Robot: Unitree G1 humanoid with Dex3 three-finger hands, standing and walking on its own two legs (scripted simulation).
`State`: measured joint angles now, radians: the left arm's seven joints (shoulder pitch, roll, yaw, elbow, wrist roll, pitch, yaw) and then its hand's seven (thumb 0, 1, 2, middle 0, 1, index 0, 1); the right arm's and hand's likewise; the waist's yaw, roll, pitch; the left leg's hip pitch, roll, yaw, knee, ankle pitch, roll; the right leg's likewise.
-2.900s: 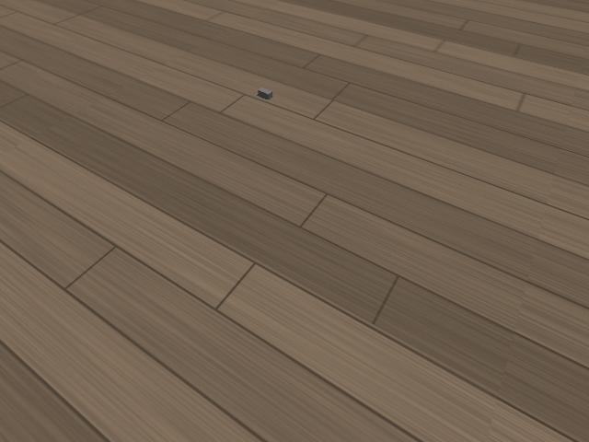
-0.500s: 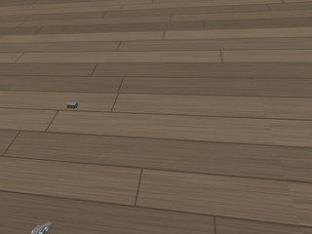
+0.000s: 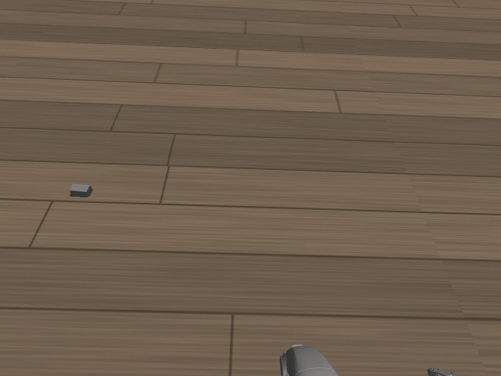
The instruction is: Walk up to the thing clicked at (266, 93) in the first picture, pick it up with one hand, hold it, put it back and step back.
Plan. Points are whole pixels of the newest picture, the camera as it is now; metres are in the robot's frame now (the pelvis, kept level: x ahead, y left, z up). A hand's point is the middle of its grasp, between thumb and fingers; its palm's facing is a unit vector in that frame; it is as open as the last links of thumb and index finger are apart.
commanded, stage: walk up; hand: left
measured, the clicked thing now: (81, 190) +1.05 +0.74 -0.75
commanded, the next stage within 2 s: none
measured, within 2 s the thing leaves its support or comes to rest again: neither
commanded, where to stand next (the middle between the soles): +0.67 +0.63 m, yaw -9 degrees
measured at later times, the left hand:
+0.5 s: hand (12, 318) +0.26 +0.41 -0.11, palm faces -0.01 -0.85 -0.53, open 7.4 cm
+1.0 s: hand out of the picture +0.42 +0.56 -0.14, palm faces -0.14 -0.86 -0.50, open 7.4 cm
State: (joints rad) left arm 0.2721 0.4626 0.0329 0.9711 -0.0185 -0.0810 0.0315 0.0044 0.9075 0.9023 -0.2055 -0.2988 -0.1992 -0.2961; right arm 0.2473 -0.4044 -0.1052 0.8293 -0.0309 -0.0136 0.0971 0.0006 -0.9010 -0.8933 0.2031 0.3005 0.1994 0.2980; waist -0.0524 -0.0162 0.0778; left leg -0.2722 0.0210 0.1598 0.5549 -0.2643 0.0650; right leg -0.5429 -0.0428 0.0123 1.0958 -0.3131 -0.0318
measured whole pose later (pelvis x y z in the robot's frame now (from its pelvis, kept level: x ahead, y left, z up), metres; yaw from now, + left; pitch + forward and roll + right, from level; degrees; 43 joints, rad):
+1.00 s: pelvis +0.32 +0.28 -0.01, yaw -6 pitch -3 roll +1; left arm 0.29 0.40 0.03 0.94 -0.01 -0.09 0.05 0.00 0.90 0.90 -0.21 -0.30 -0.20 -0.30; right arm 0.31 -0.43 -0.10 0.79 -0.06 0.05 0.09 0.00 -0.90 -0.89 0.20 0.30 0.20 0.30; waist -0.07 0.05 0.11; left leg -0.23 0.00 0.18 0.66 -0.38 0.07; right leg -0.44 -0.03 -0.12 0.71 -0.26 -0.03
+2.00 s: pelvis +0.52 +0.56 -0.02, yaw -6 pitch -4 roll -1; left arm 0.30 0.39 0.03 0.86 0.02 -0.09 0.09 0.00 0.90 0.90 -0.21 -0.30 -0.21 -0.30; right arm 0.29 -0.46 -0.10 0.76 -0.05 0.09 0.08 0.00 -0.90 -0.89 0.20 0.30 0.20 0.30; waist 0.00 0.16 0.11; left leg -0.54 0.04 -0.11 1.24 -0.41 -0.01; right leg -0.37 -0.07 -0.09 0.68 -0.25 -0.01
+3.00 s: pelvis +0.57 +0.67 -0.01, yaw -9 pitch -2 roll +1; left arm 0.10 0.37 0.03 0.98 0.02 0.03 -0.04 0.00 0.91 0.90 -0.20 -0.30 -0.20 -0.30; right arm 0.18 -0.41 -0.01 1.00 -0.01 -0.05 -0.02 0.00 -0.90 -0.89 0.20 0.30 0.20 0.30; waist -0.01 -0.01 0.06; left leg -0.25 0.05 0.06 0.63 -0.34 -0.02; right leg -0.34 0.00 -0.02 0.66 -0.28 -0.04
